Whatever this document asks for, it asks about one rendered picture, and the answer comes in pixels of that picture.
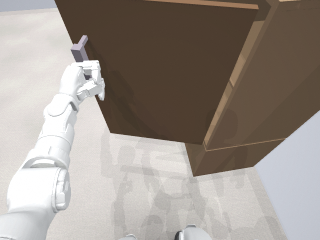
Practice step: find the robot right shin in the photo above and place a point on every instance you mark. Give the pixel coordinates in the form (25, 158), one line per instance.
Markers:
(190, 225)

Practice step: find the right robot thigh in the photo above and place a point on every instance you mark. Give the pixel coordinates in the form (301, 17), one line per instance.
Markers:
(193, 233)

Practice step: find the handle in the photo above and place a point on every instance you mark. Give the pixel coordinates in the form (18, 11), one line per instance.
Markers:
(79, 53)

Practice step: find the cupboard door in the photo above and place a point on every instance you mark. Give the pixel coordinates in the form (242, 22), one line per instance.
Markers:
(165, 63)

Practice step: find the left robot upper arm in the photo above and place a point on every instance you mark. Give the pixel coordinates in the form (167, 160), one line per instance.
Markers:
(36, 196)

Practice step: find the robot left forearm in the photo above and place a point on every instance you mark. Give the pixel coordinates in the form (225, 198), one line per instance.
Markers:
(56, 138)

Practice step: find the left robot hand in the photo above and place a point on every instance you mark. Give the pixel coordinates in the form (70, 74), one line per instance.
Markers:
(74, 84)

